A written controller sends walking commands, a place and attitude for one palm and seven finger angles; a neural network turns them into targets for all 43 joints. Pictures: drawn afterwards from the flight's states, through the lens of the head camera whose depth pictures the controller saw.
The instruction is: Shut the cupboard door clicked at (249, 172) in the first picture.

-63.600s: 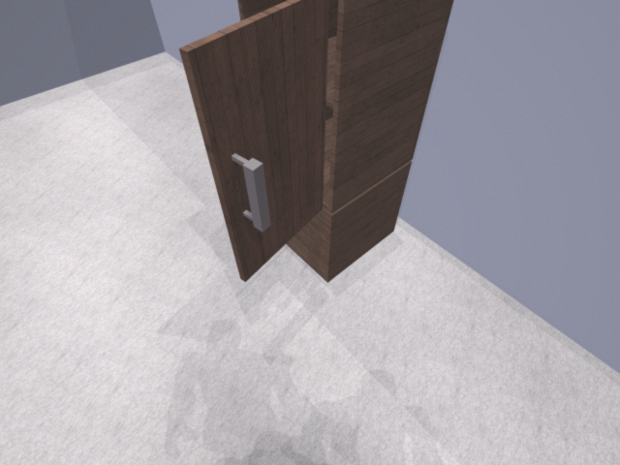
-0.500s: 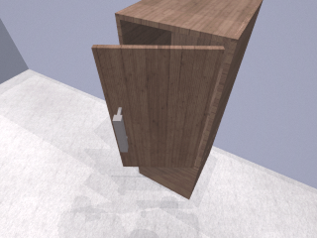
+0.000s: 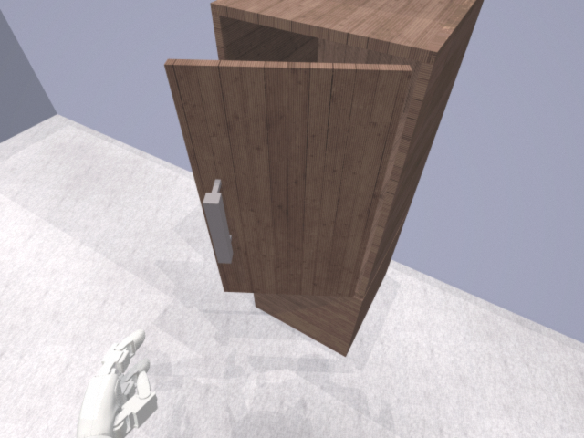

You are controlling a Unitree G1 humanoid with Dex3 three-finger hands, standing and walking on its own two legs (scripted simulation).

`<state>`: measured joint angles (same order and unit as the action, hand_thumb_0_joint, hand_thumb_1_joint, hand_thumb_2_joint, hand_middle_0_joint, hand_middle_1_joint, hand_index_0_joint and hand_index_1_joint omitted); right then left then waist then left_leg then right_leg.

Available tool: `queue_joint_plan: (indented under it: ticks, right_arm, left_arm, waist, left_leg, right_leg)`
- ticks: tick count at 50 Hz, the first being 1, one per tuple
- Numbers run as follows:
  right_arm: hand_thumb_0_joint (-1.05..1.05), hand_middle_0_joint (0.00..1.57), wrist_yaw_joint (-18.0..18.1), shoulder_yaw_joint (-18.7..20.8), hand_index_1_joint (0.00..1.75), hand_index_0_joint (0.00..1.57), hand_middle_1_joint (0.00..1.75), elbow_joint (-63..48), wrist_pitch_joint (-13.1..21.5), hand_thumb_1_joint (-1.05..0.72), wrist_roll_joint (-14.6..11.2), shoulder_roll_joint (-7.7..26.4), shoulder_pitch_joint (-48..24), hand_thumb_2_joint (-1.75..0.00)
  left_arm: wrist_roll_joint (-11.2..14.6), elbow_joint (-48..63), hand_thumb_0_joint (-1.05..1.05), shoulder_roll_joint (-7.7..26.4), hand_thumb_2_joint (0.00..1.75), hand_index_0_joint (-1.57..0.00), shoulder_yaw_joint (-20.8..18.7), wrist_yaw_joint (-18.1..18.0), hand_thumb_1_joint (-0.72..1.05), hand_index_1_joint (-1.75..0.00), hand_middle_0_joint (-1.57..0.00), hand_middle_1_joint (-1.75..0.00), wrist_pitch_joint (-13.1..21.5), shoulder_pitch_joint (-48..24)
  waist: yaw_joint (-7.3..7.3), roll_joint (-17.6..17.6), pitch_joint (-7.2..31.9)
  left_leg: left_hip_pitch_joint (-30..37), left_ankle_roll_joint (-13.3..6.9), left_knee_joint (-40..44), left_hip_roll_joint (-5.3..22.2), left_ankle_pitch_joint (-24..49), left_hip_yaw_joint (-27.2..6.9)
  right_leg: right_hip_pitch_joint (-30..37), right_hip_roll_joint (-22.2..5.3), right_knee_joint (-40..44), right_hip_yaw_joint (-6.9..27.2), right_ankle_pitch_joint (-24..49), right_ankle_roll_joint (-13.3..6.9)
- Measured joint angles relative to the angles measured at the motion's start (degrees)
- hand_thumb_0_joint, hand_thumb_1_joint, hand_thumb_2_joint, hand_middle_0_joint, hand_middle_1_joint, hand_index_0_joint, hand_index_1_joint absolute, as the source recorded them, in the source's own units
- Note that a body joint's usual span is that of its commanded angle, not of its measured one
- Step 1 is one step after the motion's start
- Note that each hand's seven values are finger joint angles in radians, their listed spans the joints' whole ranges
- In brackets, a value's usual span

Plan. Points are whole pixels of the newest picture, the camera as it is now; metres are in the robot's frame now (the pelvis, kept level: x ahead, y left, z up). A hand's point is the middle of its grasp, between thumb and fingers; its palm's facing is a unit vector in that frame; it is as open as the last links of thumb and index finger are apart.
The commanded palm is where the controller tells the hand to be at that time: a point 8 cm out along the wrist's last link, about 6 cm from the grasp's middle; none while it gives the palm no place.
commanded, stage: raise the hand and make a fist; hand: left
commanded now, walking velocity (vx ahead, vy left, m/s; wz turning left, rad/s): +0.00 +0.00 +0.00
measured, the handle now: (221, 222) +0.50 +0.15 -0.02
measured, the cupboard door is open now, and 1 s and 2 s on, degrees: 28 28 28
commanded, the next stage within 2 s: bring the fist close to the handle in 1.76 s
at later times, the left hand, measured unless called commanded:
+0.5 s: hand (164, 398) +0.19 +0.18 -0.05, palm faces -0.03 -1.00 -0.04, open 5.0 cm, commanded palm +0.16 +0.24 -0.04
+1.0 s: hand (160, 380) +0.21 +0.19 -0.03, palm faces -0.02 -1.00 -0.04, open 3.2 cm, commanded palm +0.19 +0.24 -0.03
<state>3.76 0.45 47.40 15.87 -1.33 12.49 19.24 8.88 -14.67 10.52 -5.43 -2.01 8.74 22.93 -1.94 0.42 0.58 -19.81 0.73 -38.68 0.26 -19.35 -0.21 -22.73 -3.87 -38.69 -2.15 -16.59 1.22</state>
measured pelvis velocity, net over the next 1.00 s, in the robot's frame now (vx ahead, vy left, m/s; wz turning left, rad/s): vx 0.00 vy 0.00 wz -0.01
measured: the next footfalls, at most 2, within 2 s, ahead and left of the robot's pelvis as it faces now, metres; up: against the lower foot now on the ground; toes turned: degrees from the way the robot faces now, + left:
none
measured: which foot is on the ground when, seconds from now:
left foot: down 0.00-1.00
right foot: down 0.00-1.00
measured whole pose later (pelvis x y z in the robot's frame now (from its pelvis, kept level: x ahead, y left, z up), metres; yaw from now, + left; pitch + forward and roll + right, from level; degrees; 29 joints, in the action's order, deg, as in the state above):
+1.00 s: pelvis +0.00 +0.00 -0.09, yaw +0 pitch +17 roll -2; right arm 3.2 0.8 26.3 10.8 -1.0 13.6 13.5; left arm 16.2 7.1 13.8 -9.6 15.4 21.5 26.6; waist 0.2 0.9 9.1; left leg -55.5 0.7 -73.5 1.4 -34.7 -2.9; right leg -56.8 -2.7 -69.7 -2.8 -29.4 1.4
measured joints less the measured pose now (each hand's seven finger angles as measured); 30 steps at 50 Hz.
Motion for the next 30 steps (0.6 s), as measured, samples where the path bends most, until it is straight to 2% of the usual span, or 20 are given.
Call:
queue_joint_plan:
  ticks: [2, 5, 6, 7, 8, 11, 14, 17, 19, 21, 23, 27, 30]
  right_arm:
    - [0.01, 0.2, -1.2, 1.1, 0.3, 0.2, 0.3, -3.7, 2.3, -0.9, 0.6, 0.6, -1.8, -0.9]
    - [0.01, 0.2, -3.1, 2.5, 0.3, 0.2, 0.3, -9.4, 4.2, -0.9, 1.2, 1.3, -4.9, -0.9]
    - [0.01, 0.2, -3.6, 2.9, 0.3, 0.2, 0.3, -11.2, 4.5, -0.9, 1.2, 1.7, -5.9, -0.9]
    - [0.01, 0.2, -3.8, 3.2, 0.3, 0.2, 0.3, -13.0, 4.4, -0.9, 1.0, 2.2, -6.8, -0.9]
    - [0.01, 0.2, -3.8, 3.5, 0.3, 0.2, 0.3, -14.7, 4.1, -0.9, 0.7, 2.6, -7.7, -0.9]
    - [0.01, 0.2, -2.7, 4.0, 0.3, 0.19, 0.3, -18.9, 2.9, -0.9, -0.2, 3.7, -9.5, -0.9]
    - [0.01, 0.2, -1.4, 3.7, 0.3, 0.19, 0.3, -21.0, 2.2, -0.9, -0.2, 3.7, -10.5, -0.9]
    - [0.01, 0.2, -0.6, 2.6, 0.3, 0.19, 0.3, -20.9, 1.5, -0.9, 0.3, 2.6, -10.9, -0.9]
    - [0.01, 0.2, -0.5, 1.6, 0.3, 0.19, 0.3, -19.8, 0.8, -0.9, 0.5, 1.7, -11.1, -0.9]
    - [0.01, 0.2, -0.5, 0.6, 0.3, 0.2, 0.3, -18.7, -0.1, -0.9, 0.5, 0.6, -11.3, -0.9]
    - [0.01, 0.2, -0.6, -0.3, 0.3, 0.2, 0.3, -17.8, -1.1, -0.9, 0.3, -0.6, -11.2, -0.9]
    - [0.01, 0.21, -0.6, -1.3, 0.3, 0.2, 0.3, -17.2, -2.9, -0.9, -0.1, -2.4, -9.6, -0.9]
    - [0.01, 0.21, -0.7, -1.1, 0.3, 0.2, 0.3, -17.2, -3.5, -0.9, -0.1, -2.8, -7.7, -0.9]
  left_arm:
    - [1.9, 0.5, 0.01, -0.3, 0.9, -0.24, -2.3, 3.6, 0.91, -0.35, -0.25, -0.35, 8.6, -3.2]
    - [5.0, 0.1, 0.01, 0.0, 0.9, -0.28, -4.7, 12.8, 0.91, -0.39, -0.28, -0.39, 22.0, -5.5]
    - [5.7, -0.2, 0.01, 0.3, 0.9, -0.29, -5.2, 16.3, 0.91, -0.41, -0.3, -0.41, 25.4, -5.7]
    - [6.5, -0.1, 0.01, 0.7, 0.9, -0.31, -5.4, 19.3, 0.91, -0.42, -0.31, -0.42, 27.3, -5.5]
    - [7.4, 0.3, 0.0, 1.0, 0.9, -0.32, -5.4, 21.9, 0.91, -0.44, -0.33, -0.44, 27.6, -5.0]
    - [9.4, 3.0, 0.01, 1.2, 0.9, -0.38, -5.1, 25.3, 0.91, -0.49, -0.38, -0.5, 23.0, -1.8]
    - [9.4, 8.2, 0.01, 1.0, 0.9, -0.43, -4.9, 23.5, 0.9, -0.55, -0.44, -0.55, 18.6, 2.5]
    - [8.3, 14.8, 0.02, 1.3, 0.9, -0.48, -4.9, 21.1, 0.9, -0.61, -0.49, -0.61, 18.0, 5.3]
    - [8.2, 18.1, 0.02, 1.8, 0.9, -0.52, -5.0, 20.8, 0.9, -0.65, -0.53, -0.65, 18.4, 5.2]
    - [8.4, 20.0, 0.02, 2.1, 0.9, -0.55, -5.1, 21.6, 0.9, -0.69, -0.56, -0.69, 17.9, 4.1]
    - [8.7, 20.7, 0.02, 2.5, 0.9, -0.59, -5.2, 22.6, 0.9, -0.73, -0.6, -0.73, 16.0, 2.5]
    - [9.0, 20.4, 0.02, 3.0, 0.9, -0.66, -5.3, 23.4, 0.9, -0.81, -0.67, -0.81, 10.6, 0.9]
    - [9.2, 20.5, 0.02, 3.0, 0.9, -0.72, -5.6, 22.3, 0.9, -0.87, -0.73, -0.87, 9.2, 1.9]
  waist:
    - [-0.28, -0.3, 2.3]
    - [0.18, -1.7, 5.4]
    - [0.48, -2.0, 6.0]
    - [0.87, -2.3, 6.4]
    - [1.32, -2.5, 6.7]
    - [2.75, -2.6, 7.0]
    - [4.22, -2.0, 6.9]
    - [5.51, -1.3, 6.9]
    - [6.0, -0.7, 6.9]
    - [6.16, 0.0, 7.0]
    - [5.95, 0.7, 7.0]
    - [4.84, 1.6, 7.2]
    - [3.97, 1.8, 7.6]
  left_leg:
    - [-6.5, 0.3, -5.3, -0.1, -1.6, 0.0]
    - [-17.0, 0.7, -15.1, 0.3, -5.3, 0.5]
    - [-20.2, 0.9, -18.5, 0.5, -6.4, 0.5]
    - [-23.2, 1.0, -21.8, 0.6, -7.4, 0.4]
    - [-25.6, 0.9, -24.8, 0.7, -9.3, 0.3]
    - [-31.1, 1.3, -31.6, 0.8, -12.4, -0.3]
    - [-34.5, 1.5, -35.8, 1.1, -14.5, -1.4]
    - [-36.9, 1.5, -38.4, 1.4, -15.8, -2.9]
    - [-38.1, 1.6, -39.5, 1.5, -16.3, -3.8]
    - [-39.0, 1.7, -40.1, 1.6, -16.5, -4.4]
    - [-39.5, 1.6, -40.2, 1.6, -16.4, -4.6]
    - [-39.2, 1.2, -38.8, 1.6, -15.9, -4.0]
    - [-38.4, 0.8, -37.3, 1.6, -15.5, -3.2]
  right_leg:
    - [-6.7, -0.1, -5.6, 0.3, -1.7, -0.5]
    - [-17.9, 0.2, -15.8, 1.4, -5.1, -0.9]
    - [-21.3, 0.4, -19.2, 1.6, -6.4, -0.9]
    - [-24.2, 0.5, -22.4, 1.7, -7.6, -0.9]
    - [-26.8, 0.6, -25.3, 1.8, -8.8, -0.9]
    - [-32.0, 0.7, -31.7, 1.6, -11.6, -0.9]
    - [-34.8, 1.0, -34.9, 0.6, -13.3, -1.1]
    - [-36.2, 1.3, -36.4, -0.8, -14.3, -1.3]
    - [-36.9, 1.3, -36.8, -1.6, -14.6, -1.4]
    - [-37.3, 1.4, -36.9, -2.2, -14.6, -1.4]
    - [-37.6, 1.4, -36.6, -2.3, -14.5, -1.3]
    - [-37.4, 1.5, -35.2, -1.8, -13.7, -0.9]
    - [-36.9, 1.5, -33.8, -1.1, -13.1, -0.6]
